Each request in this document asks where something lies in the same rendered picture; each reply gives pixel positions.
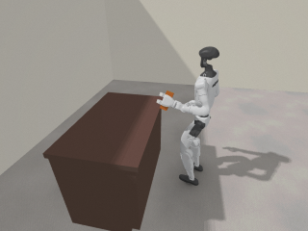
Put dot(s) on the left robot shin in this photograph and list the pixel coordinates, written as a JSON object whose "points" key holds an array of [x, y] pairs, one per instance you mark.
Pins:
{"points": [[187, 162]]}

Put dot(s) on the robot right hand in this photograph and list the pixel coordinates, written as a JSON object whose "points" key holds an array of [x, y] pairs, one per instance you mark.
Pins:
{"points": [[192, 103]]}

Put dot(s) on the robot left hand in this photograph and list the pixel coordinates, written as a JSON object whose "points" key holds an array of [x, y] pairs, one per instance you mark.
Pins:
{"points": [[167, 100]]}

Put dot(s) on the left robot forearm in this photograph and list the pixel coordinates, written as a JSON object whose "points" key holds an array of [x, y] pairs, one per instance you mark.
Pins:
{"points": [[193, 110]]}

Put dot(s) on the table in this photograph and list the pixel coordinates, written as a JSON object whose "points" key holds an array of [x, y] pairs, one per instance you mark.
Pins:
{"points": [[105, 162]]}

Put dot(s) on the robot right upper arm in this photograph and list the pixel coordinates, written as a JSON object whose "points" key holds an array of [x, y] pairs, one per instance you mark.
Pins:
{"points": [[217, 91]]}

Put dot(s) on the robot left upper arm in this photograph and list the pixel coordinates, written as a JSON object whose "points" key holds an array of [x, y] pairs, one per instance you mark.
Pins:
{"points": [[201, 87]]}

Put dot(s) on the robot left thigh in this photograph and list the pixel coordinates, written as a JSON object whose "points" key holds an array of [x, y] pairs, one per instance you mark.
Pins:
{"points": [[191, 131]]}

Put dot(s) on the sponge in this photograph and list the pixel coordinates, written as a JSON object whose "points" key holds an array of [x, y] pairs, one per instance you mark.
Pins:
{"points": [[171, 95]]}

